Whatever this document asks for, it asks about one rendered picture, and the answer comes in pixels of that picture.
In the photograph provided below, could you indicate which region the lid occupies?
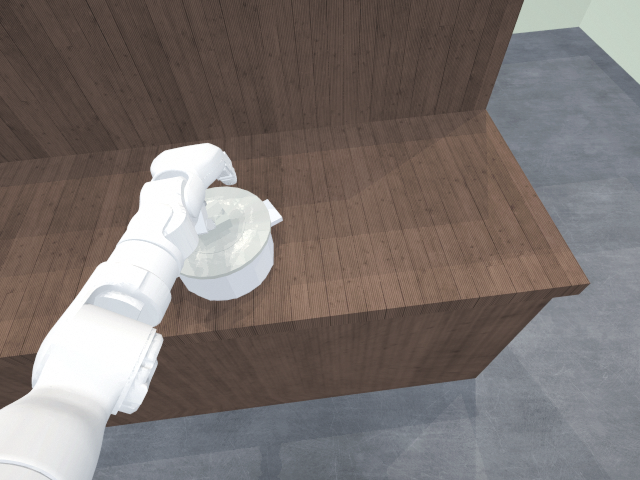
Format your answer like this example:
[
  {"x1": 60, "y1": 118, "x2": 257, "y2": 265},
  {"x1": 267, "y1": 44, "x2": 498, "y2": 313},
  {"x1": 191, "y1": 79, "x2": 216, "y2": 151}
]
[{"x1": 180, "y1": 187, "x2": 271, "y2": 280}]

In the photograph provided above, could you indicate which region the robot left forearm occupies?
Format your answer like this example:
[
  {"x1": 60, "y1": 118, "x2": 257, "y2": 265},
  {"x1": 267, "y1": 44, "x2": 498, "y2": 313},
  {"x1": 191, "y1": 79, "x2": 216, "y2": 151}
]
[{"x1": 32, "y1": 166, "x2": 205, "y2": 388}]

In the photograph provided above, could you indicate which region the table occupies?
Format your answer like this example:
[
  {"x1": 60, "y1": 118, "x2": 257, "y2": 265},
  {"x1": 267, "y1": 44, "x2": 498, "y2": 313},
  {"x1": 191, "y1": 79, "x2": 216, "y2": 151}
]
[{"x1": 0, "y1": 0, "x2": 590, "y2": 427}]

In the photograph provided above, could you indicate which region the robot left upper arm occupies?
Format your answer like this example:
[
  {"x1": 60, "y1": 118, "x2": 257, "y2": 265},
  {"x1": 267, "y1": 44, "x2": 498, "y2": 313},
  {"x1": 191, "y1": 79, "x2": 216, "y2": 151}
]
[{"x1": 0, "y1": 303, "x2": 163, "y2": 480}]

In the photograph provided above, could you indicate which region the left robot hand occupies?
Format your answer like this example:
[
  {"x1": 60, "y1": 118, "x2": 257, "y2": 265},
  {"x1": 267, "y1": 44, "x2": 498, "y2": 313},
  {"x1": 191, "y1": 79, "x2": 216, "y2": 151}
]
[{"x1": 150, "y1": 143, "x2": 237, "y2": 235}]

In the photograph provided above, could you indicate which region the pot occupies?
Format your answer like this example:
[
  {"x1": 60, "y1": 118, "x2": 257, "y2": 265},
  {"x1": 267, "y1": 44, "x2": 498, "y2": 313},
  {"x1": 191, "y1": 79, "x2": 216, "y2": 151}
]
[{"x1": 178, "y1": 199, "x2": 283, "y2": 301}]

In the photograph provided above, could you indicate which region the knob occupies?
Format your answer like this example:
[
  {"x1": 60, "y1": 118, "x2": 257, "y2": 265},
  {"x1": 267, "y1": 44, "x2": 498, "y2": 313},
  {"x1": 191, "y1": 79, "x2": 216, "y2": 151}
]
[{"x1": 201, "y1": 199, "x2": 233, "y2": 241}]

